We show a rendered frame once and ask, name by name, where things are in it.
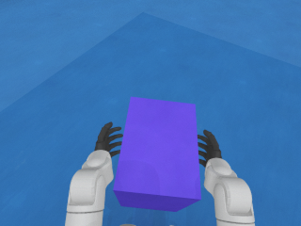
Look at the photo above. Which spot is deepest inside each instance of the right robot hand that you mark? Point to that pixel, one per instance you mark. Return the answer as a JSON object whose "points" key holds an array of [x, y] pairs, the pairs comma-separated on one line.
{"points": [[212, 147]]}

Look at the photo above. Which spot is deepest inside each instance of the right robot forearm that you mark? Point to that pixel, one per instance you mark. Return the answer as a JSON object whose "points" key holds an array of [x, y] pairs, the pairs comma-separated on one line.
{"points": [[232, 196]]}

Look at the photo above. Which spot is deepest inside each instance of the left robot hand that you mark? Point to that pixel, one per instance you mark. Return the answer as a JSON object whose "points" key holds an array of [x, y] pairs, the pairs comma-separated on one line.
{"points": [[104, 139]]}

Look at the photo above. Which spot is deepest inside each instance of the left robot forearm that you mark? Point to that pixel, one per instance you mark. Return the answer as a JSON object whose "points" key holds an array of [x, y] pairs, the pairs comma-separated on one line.
{"points": [[87, 190]]}

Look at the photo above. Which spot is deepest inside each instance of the carton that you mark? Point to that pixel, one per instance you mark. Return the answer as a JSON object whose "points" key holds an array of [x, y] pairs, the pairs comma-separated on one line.
{"points": [[158, 166]]}

